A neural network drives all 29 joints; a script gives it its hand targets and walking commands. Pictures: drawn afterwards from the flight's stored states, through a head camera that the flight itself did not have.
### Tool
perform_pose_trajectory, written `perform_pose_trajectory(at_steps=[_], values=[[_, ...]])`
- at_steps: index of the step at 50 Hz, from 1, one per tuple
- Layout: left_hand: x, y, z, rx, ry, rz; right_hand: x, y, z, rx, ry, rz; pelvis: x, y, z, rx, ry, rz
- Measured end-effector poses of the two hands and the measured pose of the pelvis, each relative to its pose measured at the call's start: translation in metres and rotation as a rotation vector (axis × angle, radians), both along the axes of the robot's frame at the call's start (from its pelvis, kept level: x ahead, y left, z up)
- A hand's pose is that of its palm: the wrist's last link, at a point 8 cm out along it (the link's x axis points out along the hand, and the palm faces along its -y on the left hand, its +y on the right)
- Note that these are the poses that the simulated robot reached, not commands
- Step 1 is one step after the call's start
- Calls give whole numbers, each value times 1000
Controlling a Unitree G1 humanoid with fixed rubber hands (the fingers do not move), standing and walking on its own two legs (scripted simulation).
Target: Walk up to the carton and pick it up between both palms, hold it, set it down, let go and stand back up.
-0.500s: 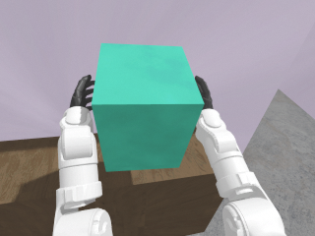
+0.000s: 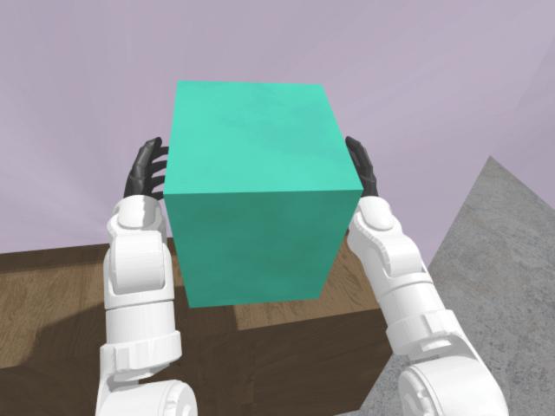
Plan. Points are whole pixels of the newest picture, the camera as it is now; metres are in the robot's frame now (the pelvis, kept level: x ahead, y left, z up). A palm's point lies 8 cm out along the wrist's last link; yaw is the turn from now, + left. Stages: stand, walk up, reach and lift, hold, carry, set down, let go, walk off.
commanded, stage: hold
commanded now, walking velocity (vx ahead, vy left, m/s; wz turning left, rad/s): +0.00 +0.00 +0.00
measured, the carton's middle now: (254, 198) +0.39 +0.00 +0.17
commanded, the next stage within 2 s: none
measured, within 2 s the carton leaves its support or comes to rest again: neither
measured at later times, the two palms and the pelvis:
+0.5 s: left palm (136, 203) +0.35 +0.15 +0.20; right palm (360, 195) +0.35 -0.14 +0.20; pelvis -0.01 +0.00 +0.00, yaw +0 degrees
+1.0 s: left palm (133, 199) +0.36 +0.16 +0.21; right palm (355, 193) +0.35 -0.13 +0.20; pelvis -0.01 +0.00 +0.00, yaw +0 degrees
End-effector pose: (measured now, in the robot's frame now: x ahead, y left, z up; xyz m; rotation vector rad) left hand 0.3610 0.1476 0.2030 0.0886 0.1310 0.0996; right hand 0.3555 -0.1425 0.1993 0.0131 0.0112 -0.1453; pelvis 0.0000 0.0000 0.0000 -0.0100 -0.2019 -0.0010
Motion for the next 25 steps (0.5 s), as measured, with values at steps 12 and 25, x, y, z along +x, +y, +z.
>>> perform_pose_trajectory(at_steps=[12, 25], values=[[-8, 4, 1, -13, 11, 14, -4, 4, 1, 5, 10, 11, -3, -1, 0, 3, -14, 4], [-10, 5, 0, -23, 1, -3, -10, 5, 6, 8, -1, -4, -10, 0, 0, 0, -5, 2]])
